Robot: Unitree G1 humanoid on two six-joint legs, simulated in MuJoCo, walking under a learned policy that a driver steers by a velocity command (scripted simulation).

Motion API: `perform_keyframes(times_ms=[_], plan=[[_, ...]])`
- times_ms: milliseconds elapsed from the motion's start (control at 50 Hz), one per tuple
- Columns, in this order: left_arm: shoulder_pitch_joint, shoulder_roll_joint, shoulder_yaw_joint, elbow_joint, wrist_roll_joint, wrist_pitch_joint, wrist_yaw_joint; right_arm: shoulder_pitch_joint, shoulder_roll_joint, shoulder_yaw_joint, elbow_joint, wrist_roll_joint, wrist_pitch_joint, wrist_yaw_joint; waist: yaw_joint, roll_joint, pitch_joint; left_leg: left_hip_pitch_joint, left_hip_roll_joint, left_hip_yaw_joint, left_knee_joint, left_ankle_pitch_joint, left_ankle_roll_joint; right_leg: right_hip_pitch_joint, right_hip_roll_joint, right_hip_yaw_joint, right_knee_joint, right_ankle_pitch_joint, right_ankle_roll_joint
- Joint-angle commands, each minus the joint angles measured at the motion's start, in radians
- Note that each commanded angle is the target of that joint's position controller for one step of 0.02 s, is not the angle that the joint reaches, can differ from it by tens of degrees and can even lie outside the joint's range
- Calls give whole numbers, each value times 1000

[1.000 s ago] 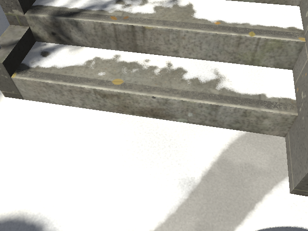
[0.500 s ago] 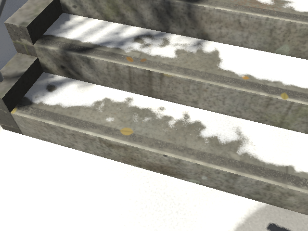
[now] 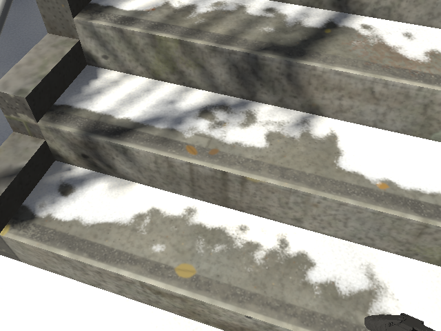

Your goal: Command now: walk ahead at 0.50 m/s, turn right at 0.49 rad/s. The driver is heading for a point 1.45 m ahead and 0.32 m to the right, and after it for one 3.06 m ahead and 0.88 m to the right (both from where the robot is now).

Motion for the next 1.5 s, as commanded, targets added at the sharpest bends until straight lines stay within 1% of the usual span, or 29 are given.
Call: perform_keyframes(times_ms=[20, 60, 80, 140, 240, 400, 480, 520, 540, 560, 600, 660, 780, 860, 940, 1000, 1020, 1040, 1060, 1080, 1120, 1160, 1200, 1260, 1340, 1400, 1440, 1480, 1500], plan=[[-77, 190, 49, -77, 8, -3, 4, 155, -133, -44, -16, -1, -38, -22, -139, -62, -75, 355, -26, 11, -113, -21, 25, -185, -185, 175, 145, 423, -89], [-50, 63, 18, -127, -29, -9, 3, 323, -272, -78, -11, -36, -47, -45, -192, 213, -241, 688, 333, -375, -248, -139, 125, -460, 1, -31, 578, -57, -26], [10, 110, 24, -128, -11, 9, 11, 313, -278, -91, 0, -22, -27, -40, -143, 282, -264, 641, 416, -582, -307, -259, 198, -553, -18, -91, 708, -253, -35], [-66, 110, 28, -106, 28, 36, -5, 175, -103, -48, -26, -8, -31, -30, -92, 36, -60, 394, 281, -304, -353, -156, 166, -536, -130, -77, 768, -80, -8], [-170, 92, 22, -153, 40, 55, -25, 257, -124, -52, 28, 2, -63, -29, -86, 38, -108, 428, 242, -39, -303, 423, 179, -585, -137, -118, 794, 39, 33], [-323, 80, -11, -225, 33, 70, -30, 264, -154, -56, 49, -11, -68, -23, -113, 99, -53, 295, 220, 144, -340, 198, 184, -375, -154, -220, 477, 124, 27], [-200, 93, 1, -206, 46, 48, 1, 273, -175, -60, 44, 19, -40, -21, -70, 75, -163, 399, 234, 232, 97, 881, 161, -231, -24, -300, 347, 49, -51], [-17, 135, 28, -157, 55, 26, 2, 206, -183, -63, 12, 30, -11, -21, 53, 12, -179, 126, 174, 246, 559, 393, 83, 53, -49, -193, 81, 194, -104], [-62, 290, 59, -165, 47, 26, 5, 281, -40, -30, -24, -13, -7, -18, -75, -256, -114, -205, 42, 228, 908, -416, 23, 135, -336, 180, 141, 817, -165], [5, 316, 73, -189, 22, 36, 9, 310, -67, -26, -25, -31, 4, -24, -26, -168, -259, -286, 24, 64, 1055, -376, 16, 164, -466, 357, 63, 718, -353], [-90, 192, 46, -194, 20, 52, 22, 224, -90, -35, -29, -36, -3, -22, -66, -53, -50, -390, 81, 51, 1079, -288, -3, -63, -392, 274, -42, 184, -315], [-115, 98, 12, -190, 24, 36, 38, 200, -60, -31, -46, -45, 34, -3, -103, -70, 13, -398, 84, 59, 1090, -192, -7, -217, -276, 148, -41, 244, -240], [136, 98, 4, -37, 39, -7, 42, -64, 81, 13, -211, -31, 26, -36, -30, -106, 52, -1031, 48, 69, 1699, -391, 76, 22, -336, 249, -70, -22, -239], [130, 74, -24, 41, 10, -13, 43, -221, 134, 73, -368, -22, 41, -46, -73, -49, 101, -1035, 79, 94, 1476, -448, 106, -107, -279, 136, -193, -119, -157], [82, 83, -25, 9, -26, 16, 89, -112, 140, 81, -359, -23, 74, -29, -108, -1, -78, -343, 45, 208, 979, -383, 127, -166, -251, -83, -354, 720, -173], [50, 226, 22, -56, -18, -13, 62, 227, 28, 11, -223, 21, 73, -38, -258, -231, -382, 116, -94, 175, 705, -411, 169, 25, -328, -93, 141, 1864, -148], [10, 246, 39, -73, -22, -28, 36, 316, -29, -18, -180, -2, 65, -33, -311, -220, -441, 222, -106, 130, 521, -409, 194, 46, -303, -121, 383, 1798, -128], [21, 147, 25, -127, -34, -45, 4, 433, -131, -60, -107, -23, 54, -40, -300, 44, -445, 444, 147, -368, 252, -450, 318, -317, -162, -91, 754, 1128, -69], [14, 78, 26, -166, 19, -50, -33, 458, -230, -97, -55, -14, 83, -61, -280, 292, -468, 463, 306, -976, -208, -427, 381, -543, 60, -12, 1163, 164, -50], [27, -6, 17, -183, 70, -42, -39, 309, -159, -88, -45, 2, 81, -61, -175, 150, -316, 296, 317, -949, -199, -538, 365, -682, 7, 98, 1452, 145, -62], [-104, -95, -17, -284, 76, -12, 0, 194, -1, -59, 43, -1, 51, -43, -84, -91, 3, -17, 272, -592, -124, -633, 283, -843, -66, -10, 1557, 158, -82], [-82, -150, -37, -311, 52, 22, 31, 231, 134, -24, 145, -21, 12, -24, -19, -52, 44, -63, 197, -332, -122, -440, 198, -939, -54, 17, 1681, 69, -95], [-131, -171, -50, -367, 32, 48, 56, 285, 100, -31, 218, 2, -33, -3, -2, 34, 82, -22, 147, -141, -136, -252, 156, -1062, -63, 40, 1680, 76, -98], [-188, -79, -29, -382, 25, 54, 53, 265, 26, -41, 209, 11, -57, -6, -4, -36, 44, -71, 101, 0, -239, -35, 190, -939, -64, -120, 1436, 197, -45], [-413, -140, -47, -473, 33, 35, 69, 458, -56, -56, 237, -3, -88, -14, -89, 44, 16, 374, 212, -103, -306, 48, 262, -1371, -126, -165, 1796, -81, -76], [-687, -186, -90, -601, 21, 28, 44, 635, -22, -51, 276, -8, -69, -33, -183, 27, 46, 527, 197, -79, -409, 13, 227, -1503, -183, -261, 1573, -238, -90], [-719, -183, -99, -640, 20, 45, 31, 672, 1, -38, 290, 2, -46, -64, -185, 65, 7, 559, 198, -47, -498, 122, 241, -1392, -213, -260, 1431, -243, -92], [-577, -177, -112, -546, -12, 61, 15, 552, 0, -28, 241, 66, -33, -68, -108, -2, -124, 305, 122, 78, -526, 766, 269, -686, -147, -373, 944, -118, -112], [-406, -128, -80, -493, -24, 62, 18, 554, -107, -48, 204, 45, -53, -54, -50, 64, -258, 315, 186, 52, -353, 1249, 295, -442, -59, -404, 906, -245, -99]])
Next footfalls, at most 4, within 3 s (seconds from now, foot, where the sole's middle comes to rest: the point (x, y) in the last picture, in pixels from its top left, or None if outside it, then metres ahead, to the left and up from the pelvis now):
0.04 left None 0.18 0.11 -0.78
0.52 right None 0.23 -0.09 -0.78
1.02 left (270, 274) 0.58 -0.04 -0.60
1.52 right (399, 181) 0.80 -0.37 -0.43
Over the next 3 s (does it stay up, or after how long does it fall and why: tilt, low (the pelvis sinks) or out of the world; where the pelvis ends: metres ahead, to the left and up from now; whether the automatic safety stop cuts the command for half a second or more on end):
stays up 1.52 -0.35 0.72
